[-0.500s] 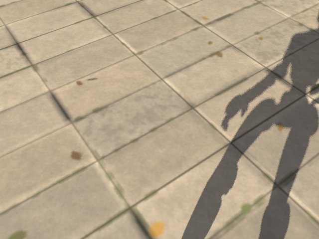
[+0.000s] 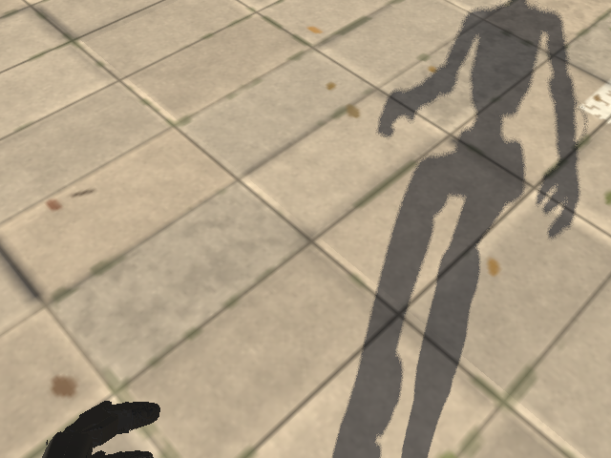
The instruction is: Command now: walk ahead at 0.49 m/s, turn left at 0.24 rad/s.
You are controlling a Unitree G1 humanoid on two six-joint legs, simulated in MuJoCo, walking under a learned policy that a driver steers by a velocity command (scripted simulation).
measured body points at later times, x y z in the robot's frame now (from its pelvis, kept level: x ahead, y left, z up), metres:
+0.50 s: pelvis +0.27 +0.00 +0.00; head +0.30 +0.02 +0.45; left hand +0.24 +0.29 -0.13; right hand +0.53 -0.18 -0.09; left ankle +0.41 +0.18 -0.70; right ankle +0.19 -0.13 -0.73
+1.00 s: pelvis +0.54 +0.12 +0.00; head +0.55 +0.15 +0.45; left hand +0.61 +0.44 -0.08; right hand +0.74 -0.11 -0.09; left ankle +0.42 +0.16 -0.73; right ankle +0.77 +0.08 -0.70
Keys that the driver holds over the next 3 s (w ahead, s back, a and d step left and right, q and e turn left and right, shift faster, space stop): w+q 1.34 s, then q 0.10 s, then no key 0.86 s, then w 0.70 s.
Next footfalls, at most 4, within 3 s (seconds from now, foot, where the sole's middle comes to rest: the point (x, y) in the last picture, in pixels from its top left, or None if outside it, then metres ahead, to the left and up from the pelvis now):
0.06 right None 0.22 -0.13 -0.77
0.58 left None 0.45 0.18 -0.77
1.08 right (228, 316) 0.80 0.12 -0.77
1.56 left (72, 327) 0.80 0.49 -0.77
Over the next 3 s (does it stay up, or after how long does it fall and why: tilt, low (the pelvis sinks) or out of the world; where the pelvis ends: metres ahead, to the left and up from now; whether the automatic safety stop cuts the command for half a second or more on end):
stays up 1.02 0.58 -0.02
